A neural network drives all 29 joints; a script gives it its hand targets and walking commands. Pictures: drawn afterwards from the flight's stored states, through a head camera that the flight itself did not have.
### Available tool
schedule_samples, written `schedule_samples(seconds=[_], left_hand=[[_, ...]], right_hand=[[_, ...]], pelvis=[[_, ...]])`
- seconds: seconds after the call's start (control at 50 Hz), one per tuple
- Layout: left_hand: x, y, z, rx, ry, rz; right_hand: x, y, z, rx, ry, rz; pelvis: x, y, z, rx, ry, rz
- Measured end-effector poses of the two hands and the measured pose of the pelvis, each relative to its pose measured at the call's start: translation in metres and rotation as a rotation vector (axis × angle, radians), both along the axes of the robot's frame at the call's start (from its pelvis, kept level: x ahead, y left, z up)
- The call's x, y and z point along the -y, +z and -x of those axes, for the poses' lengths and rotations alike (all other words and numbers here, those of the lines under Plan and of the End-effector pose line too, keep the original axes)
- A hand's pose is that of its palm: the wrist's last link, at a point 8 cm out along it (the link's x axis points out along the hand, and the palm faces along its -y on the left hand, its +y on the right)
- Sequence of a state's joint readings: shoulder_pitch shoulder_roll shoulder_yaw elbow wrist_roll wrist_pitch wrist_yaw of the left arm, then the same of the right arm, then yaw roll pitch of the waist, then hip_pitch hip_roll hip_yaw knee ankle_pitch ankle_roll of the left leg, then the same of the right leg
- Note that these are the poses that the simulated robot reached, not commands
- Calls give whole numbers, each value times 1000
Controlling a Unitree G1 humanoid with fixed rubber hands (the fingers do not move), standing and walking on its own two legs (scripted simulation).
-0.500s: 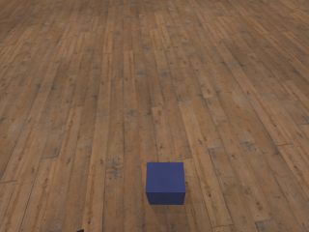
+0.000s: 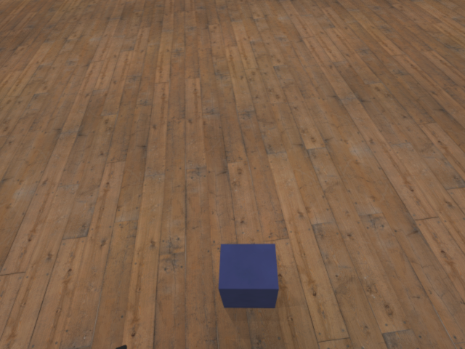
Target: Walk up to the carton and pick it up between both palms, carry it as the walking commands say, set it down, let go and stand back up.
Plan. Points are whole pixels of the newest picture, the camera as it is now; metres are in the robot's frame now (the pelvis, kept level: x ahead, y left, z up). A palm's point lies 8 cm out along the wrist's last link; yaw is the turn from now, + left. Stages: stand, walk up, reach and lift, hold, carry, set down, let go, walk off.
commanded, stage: stand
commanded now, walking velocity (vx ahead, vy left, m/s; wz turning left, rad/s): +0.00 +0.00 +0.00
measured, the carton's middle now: (248, 277) +0.46 +0.01 -0.65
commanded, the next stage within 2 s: reach and lift in 0.06 s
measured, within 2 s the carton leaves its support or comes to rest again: neither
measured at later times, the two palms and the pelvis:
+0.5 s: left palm (127, 331) +0.17 +0.24 -0.13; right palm (382, 346) +0.15 -0.24 -0.14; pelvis +0.00 +0.00 -0.02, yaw +0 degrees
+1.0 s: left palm (156, 270) +0.30 +0.22 -0.16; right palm (344, 273) +0.29 -0.21 -0.16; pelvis -0.06 +0.00 -0.06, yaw +2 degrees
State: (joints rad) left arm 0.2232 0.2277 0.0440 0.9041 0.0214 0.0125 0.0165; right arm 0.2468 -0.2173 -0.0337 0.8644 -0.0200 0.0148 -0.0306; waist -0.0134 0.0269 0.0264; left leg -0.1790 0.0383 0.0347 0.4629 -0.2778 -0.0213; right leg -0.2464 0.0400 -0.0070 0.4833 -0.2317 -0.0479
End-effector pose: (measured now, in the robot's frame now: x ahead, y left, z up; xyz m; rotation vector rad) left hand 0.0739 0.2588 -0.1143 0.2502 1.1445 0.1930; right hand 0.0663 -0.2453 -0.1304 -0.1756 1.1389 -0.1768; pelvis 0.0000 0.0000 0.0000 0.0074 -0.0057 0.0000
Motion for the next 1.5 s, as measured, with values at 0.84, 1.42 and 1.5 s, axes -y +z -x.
schedule_samples(seconds=[0.84,1.42,1.5], left_hand=[[31,-35,-177,258,-117,85],[44,-80,-339,471,-53,114],[49,-79,-361,501,-50,138]], right_hand=[[-29,-30,-168,238,84,-36],[-55,-78,-341,479,31,-108],[-62,-78,-360,500,36,-109]], pelvis=[[-5,-52,48,-309,14,-17],[2,-89,55,-662,34,-31],[1,-93,58,-687,34,-29]])
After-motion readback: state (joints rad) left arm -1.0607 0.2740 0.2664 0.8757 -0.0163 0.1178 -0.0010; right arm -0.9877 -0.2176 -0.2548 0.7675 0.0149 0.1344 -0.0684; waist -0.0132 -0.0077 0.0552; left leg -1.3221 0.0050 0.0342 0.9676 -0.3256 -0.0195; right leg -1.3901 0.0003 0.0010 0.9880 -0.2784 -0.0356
